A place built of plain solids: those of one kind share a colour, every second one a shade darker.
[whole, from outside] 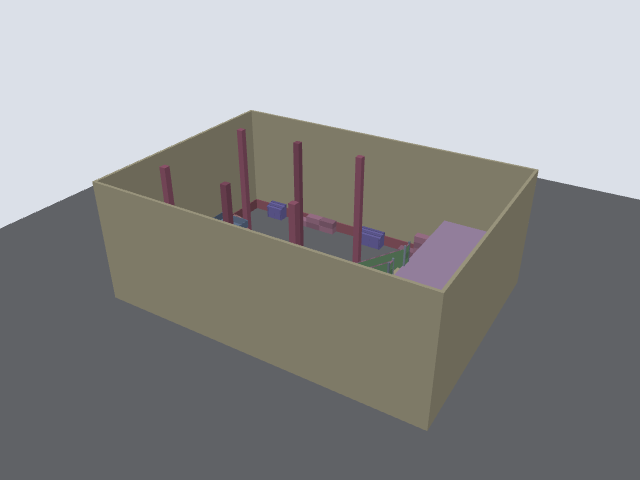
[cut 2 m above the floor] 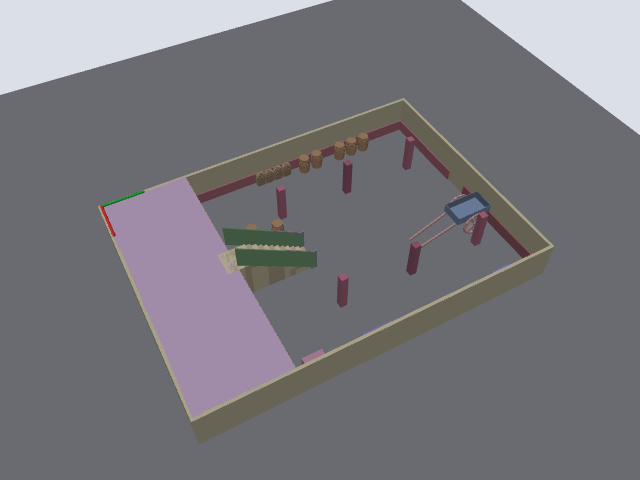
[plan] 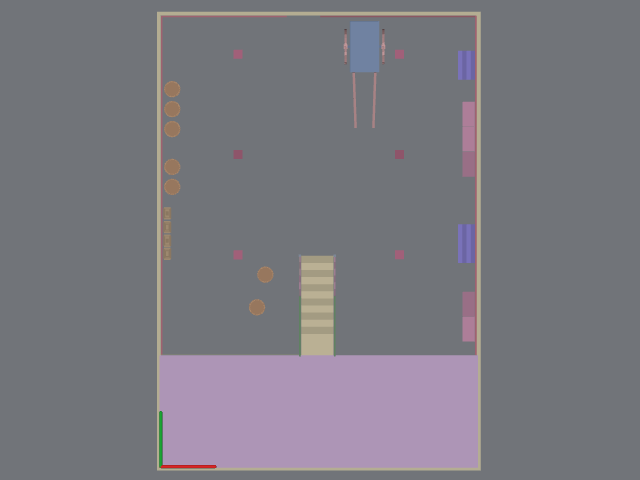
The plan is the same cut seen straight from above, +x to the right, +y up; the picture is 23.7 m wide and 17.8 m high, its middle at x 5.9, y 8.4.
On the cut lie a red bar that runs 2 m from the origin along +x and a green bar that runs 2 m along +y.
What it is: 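An aisled barn 11.7 x 16.7 m, 6.4 m high; a nave 6.0 m broad between two rows of posts 0.34 m square, 3.7 m apart, aisles 2.9 m broad; at the rear a loft 4.1 m deep at 2.56 m over closed bays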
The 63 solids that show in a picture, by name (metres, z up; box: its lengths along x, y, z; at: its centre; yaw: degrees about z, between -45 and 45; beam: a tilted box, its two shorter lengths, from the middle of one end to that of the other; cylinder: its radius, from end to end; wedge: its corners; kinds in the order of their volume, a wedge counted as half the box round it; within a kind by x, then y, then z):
{
 "loft_1": {"box": [11.81, 4.18, 2.62], "at": [5.86, 2.04, 1.26]},
 "wall_1": {"box": [0.15, 17.02, 6.49], "at": [-0.07, 8.36, 3.19]},
 "wall_2": {"box": [12.01, 0.15, 6.49], "at": [5.86, -0.07, 3.19]},
 "wall_3": {"box": [12.01, 0.15, 6.49], "at": [5.86, 16.8, 3.19]},
 "wall_4": {"box": [0.15, 17.02, 6.49], "at": [11.79, 8.36, 3.19]},
 "stair_1": {"box": [1.2, 0.77, 2.44], "at": [5.8, 4.01, 1.17]},
 "stair_2": {"box": [1.2, 0.77, 2.27], "at": [5.8, 4.27, 1.09]},
 "stair_3": {"box": [1.2, 0.77, 2.1], "at": [5.8, 4.53, 1.0]},
 "stair_4": {"box": [1.2, 0.77, 1.93], "at": [5.8, 4.8, 0.92]},
 "stair_5": {"box": [1.2, 0.77, 1.76], "at": [5.8, 5.06, 0.83]},
 "stair_6": {"box": [1.2, 0.77, 1.59], "at": [5.8, 5.32, 0.74]},
 "stair_7": {"box": [1.2, 0.77, 1.42], "at": [5.8, 5.59, 0.66]},
 "stair_8": {"box": [1.2, 0.77, 1.25], "at": [5.8, 5.85, 0.57]},
 "stair_9": {"box": [1.2, 0.77, 1.08], "at": [5.8, 6.11, 0.49]},
 "stair_10": {"box": [1.2, 0.77, 0.91], "at": [5.8, 6.38, 0.4]},
 "stair_11": {"box": [1.2, 0.77, 0.73], "at": [5.8, 6.64, 0.32]},
 "stair_12": {"box": [1.2, 0.77, 0.56], "at": [5.8, 6.9, 0.23]},
 "stair_13": {"box": [1.2, 0.77, 0.39], "at": [5.8, 7.17, 0.15]},
 "stair_14": {"box": [1.2, 0.77, 0.22], "at": [5.8, 7.43, 0.06]},
 "post_1": {"box": [0.34, 0.34, 6.49], "at": [2.86, 7.85, 3.19]},
 "post_2": {"box": [0.34, 0.34, 6.49], "at": [2.86, 11.57, 3.19]},
 "post_3": {"box": [0.34, 0.34, 6.49], "at": [2.86, 15.29, 3.19]},
 "post_4": {"box": [0.34, 0.34, 6.49], "at": [8.85, 7.85, 3.19]},
 "post_5": {"box": [0.34, 0.34, 6.49], "at": [8.85, 11.57, 3.19]},
 "post_6": {"box": [0.34, 0.34, 6.49], "at": [8.85, 15.29, 3.19]},
 "dwarf_1": {"box": [0.06, 12.59, 0.67], "at": [0.03, 10.43, 0.28]},
 "dwarf_2": {"box": [4.61, 0.06, 0.67], "at": [2.37, 16.69, 0.28]},
 "dwarf_3": {"box": [5.74, 0.06, 0.67], "at": [8.78, 16.69, 0.28]},
 "dwarf_4": {"box": [0.06, 12.59, 0.67], "at": [11.68, 10.43, 0.28]},
 "bin_1": {"box": [0.16, 1.44, 0.07], "at": [11.1, 8.26, 0.72]},
 "bin_2": {"box": [0.16, 1.08, 0.07], "at": [11.1, 14.88, 0.72]},
 "bin_3": {"box": [0.16, 1.44, 0.11], "at": [11.26, 8.26, 0.74]},
 "bin_4": {"box": [0.16, 1.08, 0.11], "at": [11.26, 14.88, 0.74]},
 "bin_5": {"box": [0.6, 1.4, 0.74], "at": [11.35, 8.26, 0.32]},
 "bin_6": {"box": [0.6, 1.04, 0.74], "at": [11.35, 14.88, 0.32]},
 "bin_7": {"box": [0.16, 1.44, 0.15], "at": [11.41, 8.26, 0.76]},
 "bin_8": {"box": [0.16, 1.08, 0.15], "at": [11.41, 14.88, 0.76]},
 "bin_9": {"box": [0.16, 1.44, 0.18], "at": [11.57, 8.26, 0.78]},
 "bin_10": {"box": [0.16, 1.08, 0.18], "at": [11.57, 14.88, 0.78]},
 "bales_1": {"box": [0.46, 0.92, 0.36], "at": [11.41, 5.09, 1.26]},
 "bales_2": {"box": [0.46, 0.92, 0.41], "at": [11.41, 6.02, 0.15]},
 "bales_3": {"box": [0.46, 0.92, 0.41], "at": [11.41, 11.21, 0.15]},
 "bales_4": {"box": [0.46, 0.92, 0.36], "at": [11.41, 11.21, 0.54]},
 "bales_5": {"box": [0.46, 0.92, 0.41], "at": [11.41, 12.14, 0.15]},
 "bales_6": {"box": [0.46, 0.92, 0.36], "at": [11.41, 12.14, 0.54]},
 "bales_7": {"box": [0.46, 0.92, 0.41], "at": [11.41, 13.07, 0.15]},
 "stair_guard_panel_1": {"wedge": [[5.12, 4.08, 2.41], [5.12, 4.08, 3.5], [5.12, 7.82, -0.02], [5.12, 7.82, 1.07], [5.18, 4.08, 2.41], [5.18, 4.08, 3.5], [5.18, 7.82, -0.02], [5.18, 7.82, 1.07]]},
 "stair_guard_panel_2": {"wedge": [[6.42, 4.08, 2.41], [6.42, 4.08, 3.5], [6.42, 7.82, -0.02], [6.42, 7.82, 1.07], [6.47, 4.08, 2.41], [6.47, 4.08, 3.5], [6.47, 7.82, -0.02], [6.47, 7.82, 1.07]]},
 "cart_rod_1": {"wedge": [[7.1, 14.6, 0.87], [7.1, 14.63, 0.79], [7.17, 12.55, 0.09], [7.17, 12.58, 0.0], [7.2, 14.61, 0.87], [7.2, 14.64, 0.79], [7.27, 12.56, 0.09], [7.27, 12.59, 0.0]]},
 "cart_rod_2": {"wedge": [[7.83, 12.56, 0.09], [7.83, 12.59, 0.0], [7.9, 14.61, 0.87], [7.9, 14.64, 0.79], [7.93, 12.55, 0.09], [7.93, 12.58, 0.0], [8.0, 14.6, 0.87], [8.0, 14.63, 0.79]]},
 "cart_1": {"box": [0.029, 1.9, 0.42], "at": [7.01, 15.57, 1.1]},
 "cart_2": {"box": [1.04, 0.028, 0.42], "at": [7.55, 14.63, 1.1]},
 "cart_3": {"box": [1.1, 1.9, 0.03], "at": [7.55, 15.57, 0.88]},
 "cart_4": {"box": [1.04, 0.028, 0.42], "at": [7.55, 16.51, 1.1]},
 "cart_5": {"box": [0.029, 1.9, 0.42], "at": [8.09, 15.57, 1.1]},
 "cask_1": {"cylinder": 0.26, "from": [0.42, 10.37, 0.85], "to": [0.42, 10.37, 0.9]},
 "cask_2": {"cylinder": 0.26, "from": [0.42, 11.11, 0.85], "to": [0.42, 11.11, 0.9]},
 "cask_3": {"cylinder": 0.26, "from": [0.42, 12.51, 0.85], "to": [0.42, 12.51, 0.9]},
 "cask_4": {"cylinder": 0.26, "from": [0.42, 13.25, 0.85], "to": [0.42, 13.25, 0.9]},
 "cask_5": {"cylinder": 0.26, "from": [0.42, 13.99, 0.85], "to": [0.42, 13.99, 0.9]},
 "cask_6": {"cylinder": 0.26, "from": [3.56, 5.9, 0.85], "to": [3.56, 5.9, 0.9]},
 "cask_7": {"cylinder": 0.26, "from": [3.87, 7.12, 0.85], "to": [3.87, 7.12, 0.9]},
 "stair_guard_newel_1": {"box": [0.09, 0.09, 1.26], "at": [6.45, 4.08, 3.04]}
}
